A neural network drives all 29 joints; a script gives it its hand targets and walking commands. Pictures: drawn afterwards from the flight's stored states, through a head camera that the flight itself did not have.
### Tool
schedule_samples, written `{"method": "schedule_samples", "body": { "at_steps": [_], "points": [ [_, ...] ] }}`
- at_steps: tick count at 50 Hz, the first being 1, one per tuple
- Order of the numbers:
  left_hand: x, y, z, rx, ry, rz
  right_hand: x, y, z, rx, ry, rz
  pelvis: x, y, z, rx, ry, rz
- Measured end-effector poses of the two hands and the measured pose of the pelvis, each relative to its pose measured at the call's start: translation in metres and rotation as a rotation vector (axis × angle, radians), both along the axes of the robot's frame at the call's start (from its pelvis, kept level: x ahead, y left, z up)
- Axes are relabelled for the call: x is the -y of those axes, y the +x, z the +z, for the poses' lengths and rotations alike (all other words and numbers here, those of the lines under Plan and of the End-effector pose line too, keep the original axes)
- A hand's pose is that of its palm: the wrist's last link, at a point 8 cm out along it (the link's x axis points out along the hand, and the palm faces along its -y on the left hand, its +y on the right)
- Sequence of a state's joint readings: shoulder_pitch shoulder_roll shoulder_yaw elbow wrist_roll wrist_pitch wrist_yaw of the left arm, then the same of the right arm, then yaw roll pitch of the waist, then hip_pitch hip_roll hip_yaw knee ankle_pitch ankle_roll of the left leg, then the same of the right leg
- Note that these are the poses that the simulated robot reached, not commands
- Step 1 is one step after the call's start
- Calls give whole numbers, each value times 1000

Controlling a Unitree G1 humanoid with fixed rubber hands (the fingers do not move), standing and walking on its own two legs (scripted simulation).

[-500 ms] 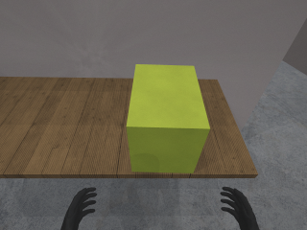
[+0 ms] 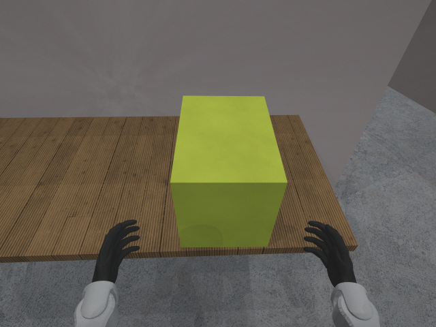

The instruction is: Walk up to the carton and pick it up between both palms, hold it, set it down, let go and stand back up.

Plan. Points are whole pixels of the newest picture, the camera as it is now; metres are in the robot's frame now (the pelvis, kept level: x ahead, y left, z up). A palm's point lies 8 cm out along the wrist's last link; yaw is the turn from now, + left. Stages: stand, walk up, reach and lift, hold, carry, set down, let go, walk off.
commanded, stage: reach and lift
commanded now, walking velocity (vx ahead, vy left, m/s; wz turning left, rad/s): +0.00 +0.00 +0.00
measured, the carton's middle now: (224, 169) +0.48 +0.02 +0.00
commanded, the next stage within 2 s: none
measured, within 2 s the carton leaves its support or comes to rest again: neither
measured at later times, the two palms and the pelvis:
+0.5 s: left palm (110, 211) +0.30 +0.23 +0.07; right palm (328, 209) +0.32 -0.18 +0.07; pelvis -0.02 +0.01 +0.00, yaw +1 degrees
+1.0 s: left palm (115, 163) +0.37 +0.23 +0.12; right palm (323, 162) +0.39 -0.17 +0.12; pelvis -0.02 +0.00 +0.00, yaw +1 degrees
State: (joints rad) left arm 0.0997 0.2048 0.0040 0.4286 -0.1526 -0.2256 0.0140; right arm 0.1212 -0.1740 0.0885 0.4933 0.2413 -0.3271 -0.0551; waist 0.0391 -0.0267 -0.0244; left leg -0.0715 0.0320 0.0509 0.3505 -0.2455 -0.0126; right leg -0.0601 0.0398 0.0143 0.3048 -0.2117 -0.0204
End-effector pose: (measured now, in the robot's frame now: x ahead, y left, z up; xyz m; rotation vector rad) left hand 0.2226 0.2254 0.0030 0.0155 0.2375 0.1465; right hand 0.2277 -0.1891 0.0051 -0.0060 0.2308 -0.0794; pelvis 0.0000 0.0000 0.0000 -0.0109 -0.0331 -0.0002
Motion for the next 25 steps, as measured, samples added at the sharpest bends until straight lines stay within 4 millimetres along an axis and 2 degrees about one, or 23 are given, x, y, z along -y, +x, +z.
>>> {"method": "schedule_samples", "body": {
  "at_steps": [10, 25],
  "points": [
    [-1, 37, 28, 14, -1, -9, -6, 41, 28, 12, -2, 3, -2, -9, 2, -2, -1, 3],
    [-2, 77, 67, -6, 4, -5, -12, 89, 60, -9, -13, -2, -5, -22, 4, -23, 0, 13]
  ]
}}
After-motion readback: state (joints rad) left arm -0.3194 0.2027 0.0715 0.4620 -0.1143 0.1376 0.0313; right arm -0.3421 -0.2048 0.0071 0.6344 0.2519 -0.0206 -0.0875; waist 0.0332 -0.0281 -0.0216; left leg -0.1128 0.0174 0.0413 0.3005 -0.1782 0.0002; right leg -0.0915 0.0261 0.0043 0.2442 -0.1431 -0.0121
